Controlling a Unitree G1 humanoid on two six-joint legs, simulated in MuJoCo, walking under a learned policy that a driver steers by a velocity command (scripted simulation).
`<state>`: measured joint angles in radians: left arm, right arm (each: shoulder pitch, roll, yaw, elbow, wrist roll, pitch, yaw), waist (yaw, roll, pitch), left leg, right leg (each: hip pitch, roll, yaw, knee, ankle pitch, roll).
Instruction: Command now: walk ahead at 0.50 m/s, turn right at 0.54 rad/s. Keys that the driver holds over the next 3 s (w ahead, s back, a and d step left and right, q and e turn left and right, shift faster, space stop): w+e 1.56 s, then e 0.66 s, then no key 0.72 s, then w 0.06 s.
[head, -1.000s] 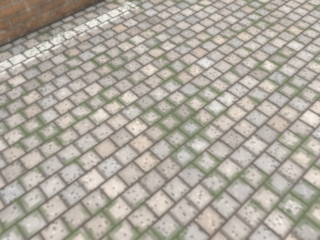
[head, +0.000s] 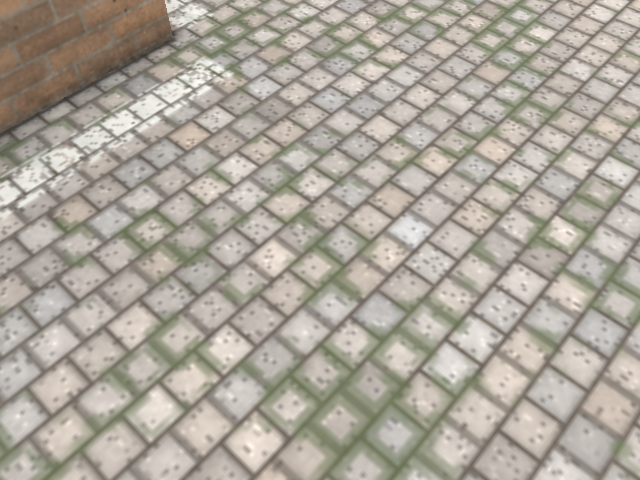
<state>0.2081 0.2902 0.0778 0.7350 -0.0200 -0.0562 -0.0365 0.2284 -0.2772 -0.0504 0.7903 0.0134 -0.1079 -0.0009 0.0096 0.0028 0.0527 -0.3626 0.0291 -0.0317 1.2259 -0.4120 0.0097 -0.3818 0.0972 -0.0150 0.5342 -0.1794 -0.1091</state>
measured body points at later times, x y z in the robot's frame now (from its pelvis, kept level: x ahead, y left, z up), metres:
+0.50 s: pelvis +0.29 +0.04 +0.01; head +0.31 +0.04 +0.46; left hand +0.46 +0.28 -0.11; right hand +0.35 -0.26 -0.08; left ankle +0.36 +0.13 -0.73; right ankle +0.18 -0.06 -0.64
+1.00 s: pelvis +0.51 -0.12 +0.00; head +0.54 -0.15 +0.45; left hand +0.79 +0.02 -0.09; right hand +0.44 -0.41 -0.12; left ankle +0.51 +0.07 -0.63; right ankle +0.52 -0.21 -0.73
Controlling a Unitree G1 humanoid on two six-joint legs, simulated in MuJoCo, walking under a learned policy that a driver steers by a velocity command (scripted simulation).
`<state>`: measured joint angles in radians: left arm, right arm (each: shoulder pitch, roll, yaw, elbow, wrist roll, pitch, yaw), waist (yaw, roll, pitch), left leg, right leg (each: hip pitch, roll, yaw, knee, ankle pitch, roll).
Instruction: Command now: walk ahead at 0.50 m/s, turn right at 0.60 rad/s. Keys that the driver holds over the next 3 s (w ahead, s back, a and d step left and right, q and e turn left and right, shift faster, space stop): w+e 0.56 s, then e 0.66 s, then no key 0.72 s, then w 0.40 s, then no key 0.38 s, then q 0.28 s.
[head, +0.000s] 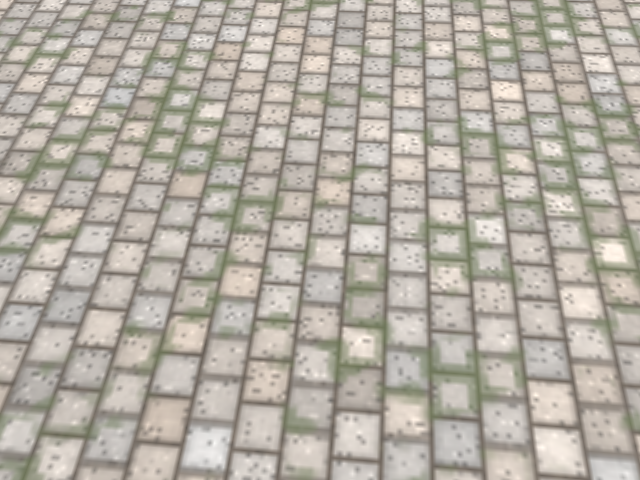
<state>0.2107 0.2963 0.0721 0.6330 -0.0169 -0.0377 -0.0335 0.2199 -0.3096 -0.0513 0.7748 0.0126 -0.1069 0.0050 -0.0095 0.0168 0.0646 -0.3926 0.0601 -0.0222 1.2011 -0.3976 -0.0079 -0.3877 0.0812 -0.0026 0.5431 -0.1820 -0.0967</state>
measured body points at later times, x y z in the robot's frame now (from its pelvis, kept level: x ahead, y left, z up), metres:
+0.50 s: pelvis +0.29 +0.03 +0.00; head +0.31 +0.03 +0.45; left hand +0.45 +0.28 -0.11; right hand +0.36 -0.27 -0.09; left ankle +0.36 +0.13 -0.73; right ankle +0.17 -0.07 -0.64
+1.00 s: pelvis +0.45 -0.07 +0.00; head +0.49 -0.12 +0.45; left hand +0.75 +0.06 -0.08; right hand +0.43 -0.40 -0.11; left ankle +0.51 +0.08 -0.65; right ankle +0.49 -0.19 -0.73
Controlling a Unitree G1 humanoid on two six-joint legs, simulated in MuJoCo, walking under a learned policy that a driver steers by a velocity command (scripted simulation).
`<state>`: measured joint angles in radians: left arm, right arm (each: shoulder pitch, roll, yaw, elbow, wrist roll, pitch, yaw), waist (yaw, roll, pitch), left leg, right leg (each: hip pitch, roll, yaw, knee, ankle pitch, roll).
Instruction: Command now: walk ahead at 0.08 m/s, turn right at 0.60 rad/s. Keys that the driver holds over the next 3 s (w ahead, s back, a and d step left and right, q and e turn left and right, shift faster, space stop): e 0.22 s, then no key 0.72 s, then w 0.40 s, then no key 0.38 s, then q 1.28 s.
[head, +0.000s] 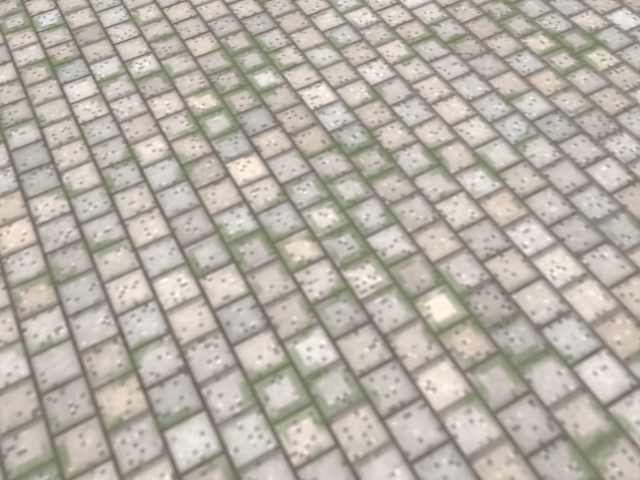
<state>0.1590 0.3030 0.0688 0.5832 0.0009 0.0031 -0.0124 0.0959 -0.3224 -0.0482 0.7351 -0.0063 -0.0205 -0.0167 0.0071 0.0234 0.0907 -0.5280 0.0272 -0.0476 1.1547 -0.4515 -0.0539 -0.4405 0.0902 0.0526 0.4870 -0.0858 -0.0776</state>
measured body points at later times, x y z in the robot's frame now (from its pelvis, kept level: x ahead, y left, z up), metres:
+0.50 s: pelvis +0.05 +0.05 +0.01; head +0.08 +0.07 +0.46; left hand +0.26 +0.29 -0.10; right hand +0.11 -0.25 -0.08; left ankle +0.09 +0.16 -0.73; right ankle +0.00 -0.09 -0.67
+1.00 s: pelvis +0.05 +0.02 +0.00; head +0.05 +0.01 +0.45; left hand +0.22 +0.23 -0.11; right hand +0.07 -0.27 -0.12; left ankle +0.09 +0.16 -0.73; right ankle +0.00 -0.09 -0.73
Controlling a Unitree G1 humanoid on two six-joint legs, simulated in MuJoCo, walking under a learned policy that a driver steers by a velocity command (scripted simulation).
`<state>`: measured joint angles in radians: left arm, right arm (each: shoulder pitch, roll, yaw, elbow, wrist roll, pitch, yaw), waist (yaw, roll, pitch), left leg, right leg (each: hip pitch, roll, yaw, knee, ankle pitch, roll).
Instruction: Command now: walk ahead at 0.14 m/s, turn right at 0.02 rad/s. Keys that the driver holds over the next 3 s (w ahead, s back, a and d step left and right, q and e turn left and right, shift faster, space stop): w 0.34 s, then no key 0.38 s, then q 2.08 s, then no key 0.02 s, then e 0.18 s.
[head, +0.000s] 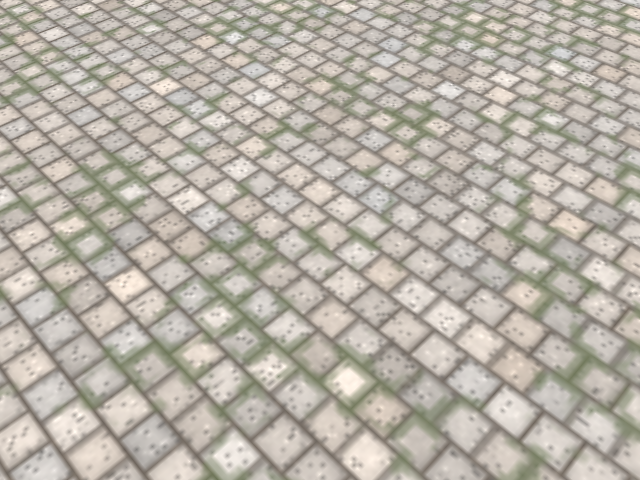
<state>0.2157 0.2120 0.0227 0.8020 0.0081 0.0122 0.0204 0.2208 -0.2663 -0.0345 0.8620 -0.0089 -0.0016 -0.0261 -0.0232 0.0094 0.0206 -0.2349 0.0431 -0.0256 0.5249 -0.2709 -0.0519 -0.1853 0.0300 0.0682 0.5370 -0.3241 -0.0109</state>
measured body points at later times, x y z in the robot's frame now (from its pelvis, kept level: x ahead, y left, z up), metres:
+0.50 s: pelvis +0.14 +0.04 +0.01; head +0.18 +0.05 +0.46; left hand +0.36 +0.27 -0.09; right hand +0.09 -0.22 -0.12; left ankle +0.03 +0.13 -0.73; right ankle +0.31 -0.11 -0.69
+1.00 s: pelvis +0.27 +0.03 +0.00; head +0.28 +0.06 +0.45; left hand +0.39 +0.31 -0.13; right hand +0.38 -0.24 -0.11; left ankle +0.27 +0.13 -0.73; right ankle +0.34 -0.08 -0.73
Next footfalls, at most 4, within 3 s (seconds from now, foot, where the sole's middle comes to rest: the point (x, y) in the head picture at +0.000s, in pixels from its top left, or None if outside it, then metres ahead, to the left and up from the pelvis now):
0.60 right None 0.38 -0.08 -0.77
1.02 left None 0.31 0.14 -0.77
1.48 right None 0.40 -0.08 -0.77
1.94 left None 0.27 0.16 -0.77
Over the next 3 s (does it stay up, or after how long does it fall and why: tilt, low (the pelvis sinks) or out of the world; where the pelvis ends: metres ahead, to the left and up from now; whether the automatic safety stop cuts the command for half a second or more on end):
stays up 0.28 0.08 0.00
